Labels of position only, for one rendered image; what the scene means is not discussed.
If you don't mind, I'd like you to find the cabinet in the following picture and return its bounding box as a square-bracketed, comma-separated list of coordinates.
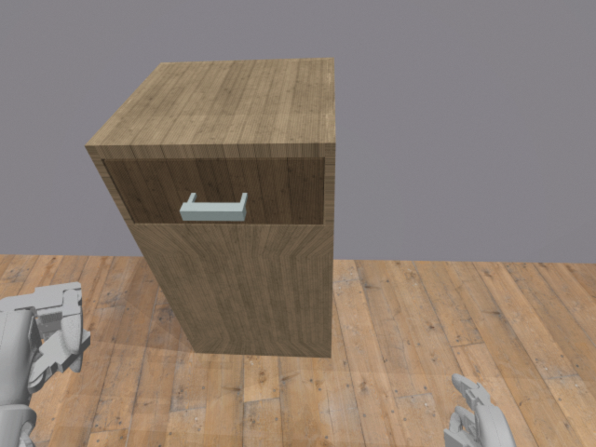
[85, 58, 336, 359]

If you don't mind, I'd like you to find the drawer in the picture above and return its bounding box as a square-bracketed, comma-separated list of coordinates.
[104, 157, 325, 224]

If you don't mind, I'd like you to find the left robot hand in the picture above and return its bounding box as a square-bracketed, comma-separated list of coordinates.
[0, 282, 90, 406]

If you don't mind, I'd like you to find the left robot forearm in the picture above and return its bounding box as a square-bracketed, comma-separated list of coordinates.
[0, 404, 37, 447]

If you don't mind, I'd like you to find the right robot hand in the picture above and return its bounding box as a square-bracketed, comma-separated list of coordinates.
[443, 373, 517, 447]

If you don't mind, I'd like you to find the handle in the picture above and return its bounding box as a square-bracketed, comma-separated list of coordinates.
[180, 193, 248, 221]

